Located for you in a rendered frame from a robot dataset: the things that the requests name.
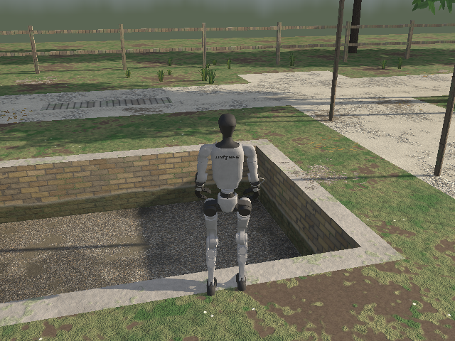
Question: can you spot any robot foot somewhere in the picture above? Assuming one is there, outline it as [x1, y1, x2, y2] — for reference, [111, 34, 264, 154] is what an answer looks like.
[236, 273, 246, 291]
[207, 277, 217, 296]

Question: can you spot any left robot forearm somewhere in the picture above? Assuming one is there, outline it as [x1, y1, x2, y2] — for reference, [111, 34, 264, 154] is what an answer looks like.
[195, 172, 205, 191]

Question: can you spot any robot right foot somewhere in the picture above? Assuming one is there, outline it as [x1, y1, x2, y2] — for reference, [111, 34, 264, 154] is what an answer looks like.
[236, 273, 246, 291]

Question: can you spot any robot left hand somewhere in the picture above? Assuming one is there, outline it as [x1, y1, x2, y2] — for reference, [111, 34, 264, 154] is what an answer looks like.
[195, 188, 211, 199]

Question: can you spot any right robot forearm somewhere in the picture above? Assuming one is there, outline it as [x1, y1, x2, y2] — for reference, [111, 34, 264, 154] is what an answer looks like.
[250, 172, 260, 192]

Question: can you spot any robot left foot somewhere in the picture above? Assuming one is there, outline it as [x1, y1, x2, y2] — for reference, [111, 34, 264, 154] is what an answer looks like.
[207, 277, 217, 296]

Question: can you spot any robot right hand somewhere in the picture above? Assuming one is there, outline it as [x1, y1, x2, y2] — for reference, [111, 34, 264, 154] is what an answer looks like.
[243, 188, 259, 200]

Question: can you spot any right robot upper arm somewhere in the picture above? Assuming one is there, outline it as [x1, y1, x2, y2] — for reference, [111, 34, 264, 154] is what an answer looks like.
[242, 144, 259, 183]

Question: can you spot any left robot upper arm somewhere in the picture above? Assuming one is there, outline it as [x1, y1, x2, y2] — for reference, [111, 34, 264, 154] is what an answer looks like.
[196, 144, 213, 183]

